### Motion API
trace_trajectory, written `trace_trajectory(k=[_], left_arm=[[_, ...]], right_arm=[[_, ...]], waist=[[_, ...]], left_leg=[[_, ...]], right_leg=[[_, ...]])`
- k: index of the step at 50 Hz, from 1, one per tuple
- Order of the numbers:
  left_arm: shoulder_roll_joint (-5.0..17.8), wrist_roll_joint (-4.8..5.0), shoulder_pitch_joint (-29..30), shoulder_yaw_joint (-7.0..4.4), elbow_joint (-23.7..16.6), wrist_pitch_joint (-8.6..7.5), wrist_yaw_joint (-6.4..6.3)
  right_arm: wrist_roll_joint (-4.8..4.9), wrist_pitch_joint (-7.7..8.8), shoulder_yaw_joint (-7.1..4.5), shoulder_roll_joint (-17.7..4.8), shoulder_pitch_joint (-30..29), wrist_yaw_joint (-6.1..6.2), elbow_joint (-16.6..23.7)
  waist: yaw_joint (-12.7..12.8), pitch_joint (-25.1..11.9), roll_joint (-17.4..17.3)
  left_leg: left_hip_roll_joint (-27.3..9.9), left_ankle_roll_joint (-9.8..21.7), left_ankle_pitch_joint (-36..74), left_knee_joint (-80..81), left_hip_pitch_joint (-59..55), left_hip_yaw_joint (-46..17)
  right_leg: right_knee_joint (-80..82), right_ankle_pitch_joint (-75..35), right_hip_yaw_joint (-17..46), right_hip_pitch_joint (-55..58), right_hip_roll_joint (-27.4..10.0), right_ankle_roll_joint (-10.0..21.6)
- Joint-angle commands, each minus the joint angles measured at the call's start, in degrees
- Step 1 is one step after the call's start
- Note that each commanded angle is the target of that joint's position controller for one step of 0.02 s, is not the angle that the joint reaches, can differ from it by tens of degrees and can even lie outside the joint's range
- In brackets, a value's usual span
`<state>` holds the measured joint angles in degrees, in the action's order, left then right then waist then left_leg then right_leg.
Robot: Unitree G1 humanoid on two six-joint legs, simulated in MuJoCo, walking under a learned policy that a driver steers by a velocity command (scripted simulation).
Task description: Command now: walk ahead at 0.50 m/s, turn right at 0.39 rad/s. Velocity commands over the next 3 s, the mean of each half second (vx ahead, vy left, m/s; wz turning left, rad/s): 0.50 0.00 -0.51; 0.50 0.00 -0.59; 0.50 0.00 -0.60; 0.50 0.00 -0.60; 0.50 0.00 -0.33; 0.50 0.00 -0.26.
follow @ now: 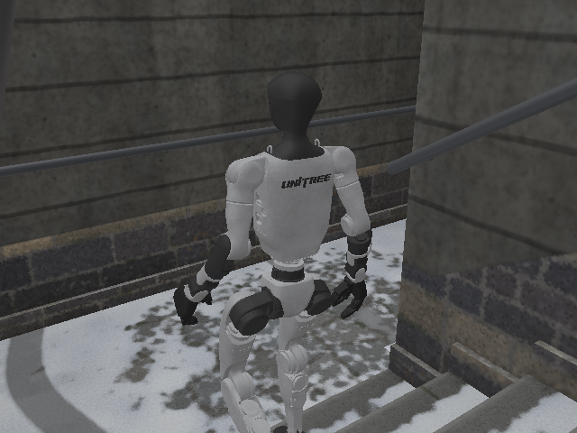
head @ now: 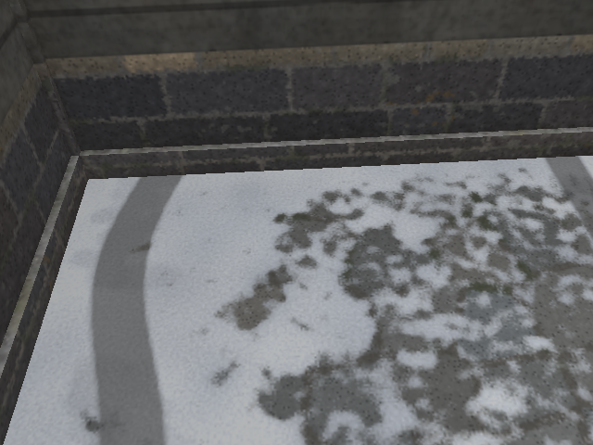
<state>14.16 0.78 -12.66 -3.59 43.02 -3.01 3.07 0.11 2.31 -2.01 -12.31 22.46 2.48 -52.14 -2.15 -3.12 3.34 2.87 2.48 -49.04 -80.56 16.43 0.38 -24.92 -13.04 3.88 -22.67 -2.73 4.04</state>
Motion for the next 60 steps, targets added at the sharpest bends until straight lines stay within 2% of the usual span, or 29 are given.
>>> trace_trajectory(k=[1, 2, 3, 4, 5, 9, 10, 13, 15, 22, 25, 27, 28, 29, 31, 32, 33, 36, 38, 42, 46, 49, 51, 52, 53, 54, 55, 56, 60], left_arm=[[6.8, -0.57, -29.7, -1.19, 9.6, 0.88, 0.63], [7.1, 1.15, -27.2, -1.38, 8.4, 1.94, 0.62], [13.0, 1.16, -25.6, -3.55, 7.4, 2.17, -0.23], [8.7, -0.46, -18.7, -2.16, 6.1, 2.38, -0.59], [9.2, -1.87, -7.5, -1.43, 1.9, 0.54, -0.50], [5.6, -0.08, -6.1, -0.70, 1.8, -1.67, -4.64], [5.7, -1.27, -8.1, -0.98, 2.4, -1.31, -5.27], [3.1, 1.52, -18.9, -0.64, 5.4, -1.95, -6.02], [0.4, 1.54, -19.2, 0.28, 5.4, -0.86, -7.11], [0.4, 2.36, -19.6, 0.56, 5.8, 1.24, -7.24], [0.4, 2.58, -18.1, 0.04, 6.2, 2.06, -7.92], [0.9, 0.24, -16.3, -0.31, 7.0, 1.91, -5.71], [-3.3, 0.16, -18.2, 0.77, 7.1, 0.85, -3.88], [0.0, 3.55, -23.4, 1.18, 4.9, -0.27, -3.62], [3.1, 2.21, -17.1, 1.16, 2.0, -1.61, -4.03], [3.6, 2.64, -12.2, 1.40, -1.9, -0.97, -4.44], [3.5, 2.22, -8.1, 0.90, -2.6, 0.42, -5.19], [1.6, 0.89, -0.8, 0.15, -5.5, 1.22, -5.34], [-0.7, -1.24, 3.2, -0.09, -6.8, -1.04, -4.56], [-3.2, 0.01, 9.0, 0.94, -9.0, -0.71, -1.77], [-1.3, 0.40, 18.5, 0.75, -13.1, -0.26, 0.59], [0.4, 0.11, 16.9, 0.22, -13.8, -0.33, 1.27], [5.3, 0.14, 1.6, -1.98, -10.3, -0.20, 0.67], [11.6, -0.22, -8.9, -3.83, -8.2, 0.20, -0.60], [15.8, 0.57, -7.3, -4.20, -9.1, -0.22, -0.93], [11.8, 0.17, -9.8, -3.47, -8.5, 0.28, -1.99], [9.2, -0.16, -5.4, -2.64, -9.1, 0.22, -2.44], [8.1, 0.14, -1.3, -2.25, -9.7, 0.04, -2.27], [7.1, 0.09, 3.5, -1.68, -9.9, -0.36, -2.95]], right_arm=[[-0.77, 2.62, -0.11, 0.3, 7.0, -2.24, 1.1], [-0.32, 3.66, 0.19, -2.1, 9.5, -2.77, 3.8], [2.98, 4.33, 0.43, -3.7, 0.5, -2.14, 9.3], [3.18, 2.90, -0.21, -5.3, -8.9, -0.31, 11.1], [3.66, 1.97, -1.64, -8.9, -10.7, 0.98, 12.5], [-2.98, 1.75, -1.50, -3.0, -12.5, 1.09, 13.3], [-2.66, 2.20, -1.71, -3.4, -8.2, -0.15, 11.5], [-0.73, 3.33, -2.76, -6.4, -19.6, -2.38, 15.8], [-3.25, 4.06, -1.18, -1.5, -24.9, -3.98, 17.7], [0.00, 5.89, -1.30, -2.5, -31.1, -5.27, 23.6], [0.35, 6.76, -1.86, -3.3, -24.1, -4.78, 20.9], [1.11, 5.83, -4.03, -5.4, -2.0, -4.15, 13.4], [-0.06, 5.42, -3.97, -6.9, 11.3, -4.46, 10.1], [-0.06, 5.70, -4.66, -11.2, 15.1, -5.10, 8.5], [-0.47, 3.27, -3.88, -8.8, 10.7, -4.75, 9.4], [-1.17, 2.76, -4.84, -12.1, 5.4, -4.53, 8.9], [-1.87, 2.33, -3.36, -8.8, 0.3, -4.01, 9.6], [-0.51, 4.03, -0.81, -3.2, -9.6, -2.75, 8.8], [-1.80, 4.46, -0.80, -4.9, -6.9, -1.50, 7.2], [1.11, 4.22, -1.71, -8.4, -1.3, -0.35, 3.9], [0.81, 1.90, -2.09, -9.0, 4.2, -0.13, 2.0], [0.04, 0.64, -2.90, -11.6, 2.8, 0.02, 3.9], [0.48, 0.48, -3.59, -14.3, -1.4, 0.15, 6.2], [-0.56, 1.80, -2.98, -13.0, -2.7, -0.17, 8.7], [-1.73, 3.72, -0.58, -6.0, 2.1, -1.98, 10.9], [-0.52, 6.07, -1.90, -11.5, -1.1, -3.67, 12.2], [1.19, 6.36, -1.99, -11.5, -5.9, -3.78, 14.3], [0.16, 6.12, -1.85, -10.6, -7.7, -3.48, 14.8], [-1.33, 3.98, -2.18, -9.0, -8.3, -2.45, 15.9]], waist=[[6.9, -3.8, 17.2], [5.6, -8.2, 18.5], [8.7, -10.2, 14.9], [7.5, -3.5, -1.5], [1.7, 2.5, -3.5], [-0.5, 2.3, 1.2], [-1.1, -2.2, 1.2], [3.9, 1.3, -1.0], [6.3, 2.5, -2.3], [9.8, 8.1, 2.2], [8.8, 6.0, 2.7], [-0.9, -1.8, -3.6], [-4.7, -9.7, -13.6], [-4.2, -17.8, -24.2], [-4.5, -18.8, -16.9], [-1.1, -16.2, -12.1], [1.3, -8.4, -3.8], [6.4, 9.9, -4.4], [3.8, 5.9, -8.8], [1.1, 2.4, -8.6], [-2.1, 5.4, -6.2], [0.8, 2.0, -8.1], [9.1, -5.2, -7.9], [12.8, -12.0, -1.5], [7.2, -18.1, 11.8], [9.7, -18.1, 3.9], [7.9, -9.8, 0.9], [4.5, -4.2, -5.6], [-0.3, 1.2, -2.9]], left_leg=[[0.9, -1.8, -2.7, -47.6, 41.0, 0.0], [-1.5, -4.2, 0.1, -47.4, 46.1, -2.7], [-2.6, -3.7, 10.5, -37.4, 54.6, -4.0], [-4.8, -2.1, 19.4, -29.7, 50.8, -3.8], [-8.2, -1.1, 29.9, -14.2, 45.4, -8.4], [-8.7, -6.3, 42.4, 13.8, 31.9, -9.5], [-8.0, -6.2, 51.0, 11.8, 29.6, -8.7], [-7.0, -3.5, 60.6, 28.3, 40.4, -11.8], [-2.8, -2.5, 79.2, 43.7, 23.0, -7.3], [-3.1, -3.0, 72.9, 57.8, 23.4, -10.0], [-7.0, -1.7, 79.1, 69.9, 11.5, -12.2], [-12.1, 0.0, 89.3, 68.1, -23.6, -12.3], [-16.5, 1.3, 104.0, 46.9, -50.6, -11.9], [-25.6, 8.6, 110.1, 35.9, -64.9, -21.9], [-26.1, 11.7, 90.7, 42.0, -55.1, -20.8], [-28.9, 16.6, 54.6, 53.6, -41.9, -31.3], [-29.6, 18.2, 46.4, 60.5, -26.3, -33.5], [-14.7, 5.5, 53.0, 66.7, 7.0, -10.8], [-9.8, 3.8, 65.4, 67.6, 10.8, -2.7], [-14.4, 1.9, 75.6, 66.8, -8.3, -3.4], [-17.3, 0.7, 75.6, 63.7, -21.8, -2.6], [-16.5, 0.8, 97.2, 54.8, -22.9, 1.4], [-15.0, 0.6, 104.8, 35.9, -12.4, 3.3], [-10.3, -0.6, 75.8, 17.1, 4.4, 5.0], [1.1, -3.7, 16.8, -3.1, 28.2, -1.7], [-2.3, -2.2, 19.6, -3.9, 34.0, -10.0], [-4.4, -2.3, 23.9, 0.1, 35.2, -8.9], [-6.1, -2.7, 26.8, 6.2, 32.1, -7.6], [-8.2, -6.3, 31.4, 17.4, 22.2, -4.1]], right_leg=[[-19.5, -24.5, 7.0, 45.1, -5.9, 9.8], [-15.4, -18.2, 17.9, 44.9, -9.1, 13.7], [-2.1, 16.2, 33.3, 46.1, -16.1, 19.7], [6.2, 37.0, 39.0, 31.3, -15.5, 16.4], [5.9, 39.7, 43.8, 16.2, -17.2, 16.2], [1.9, 11.1, 27.1, 2.1, -5.4, 14.7], [-2.1, 0.8, 24.6, 4.8, -4.9, 14.6], [-7.2, 7.9, 24.3, 15.4, -2.6, 11.9], [-7.8, 22.8, 18.5, 1.6, 3.8, 8.8], [-22.3, 27.3, 27.4, 13.4, 5.5, 8.2], [-34.0, 24.8, 25.7, 16.1, 8.5, 5.8], [-55.8, 38.2, 18.5, -2.3, 12.2, 2.5], [-76.6, 64.2, 14.6, -25.0, 17.1, 0.5], [-96.2, 66.2, 15.7, -40.7, 15.8, -2.5], [-97.6, 58.2, 9.8, -48.2, 7.4, -4.2], [-92.1, 47.7, 4.1, -46.7, 3.6, -4.6], [-92.0, 42.6, 2.2, -42.8, 1.8, -4.8], [-54.2, 25.1, 6.4, -27.7, -0.5, -3.0], [-35.4, 7.8, 0.0, -14.3, 2.0, -4.3], [-17.3, 3.8, -0.6, -15.6, 2.7, -2.7], [-12.6, 11.7, -3.0, -23.5, 3.0, 0.4], [-11.9, 24.1, -8.4, -13.9, 6.6, 2.6], [-5.1, 20.4, -7.2, 10.4, 8.4, 6.7], [-3.9, 10.4, 8.9, 31.8, -1.7, 11.8], [-0.3, 8.6, 40.0, 49.8, -17.4, 24.7], [3.5, 17.2, 39.1, 47.6, -15.5, 22.9], [4.8, 16.0, 31.1, 40.2, -12.9, 19.6], [7.1, 11.6, 25.7, 30.1, -9.7, 17.0], [11.3, 2.3, 17.5, 10.7, -4.3, 14.9]])
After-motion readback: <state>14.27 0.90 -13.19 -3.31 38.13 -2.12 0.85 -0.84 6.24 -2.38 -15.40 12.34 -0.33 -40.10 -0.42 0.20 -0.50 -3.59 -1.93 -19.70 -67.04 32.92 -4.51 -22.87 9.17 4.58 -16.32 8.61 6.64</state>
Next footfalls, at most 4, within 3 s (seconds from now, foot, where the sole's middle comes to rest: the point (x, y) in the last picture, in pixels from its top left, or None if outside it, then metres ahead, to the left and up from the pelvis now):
0.54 left None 0.51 0.03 -0.98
1.04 right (404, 427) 0.68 -0.26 -0.98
1.46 left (393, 322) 1.01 -0.28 -0.98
2.00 right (523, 348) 0.90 -0.65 -0.98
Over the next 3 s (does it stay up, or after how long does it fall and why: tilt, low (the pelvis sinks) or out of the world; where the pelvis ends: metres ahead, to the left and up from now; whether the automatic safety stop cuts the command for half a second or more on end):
stays up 1.07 -0.97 -0.21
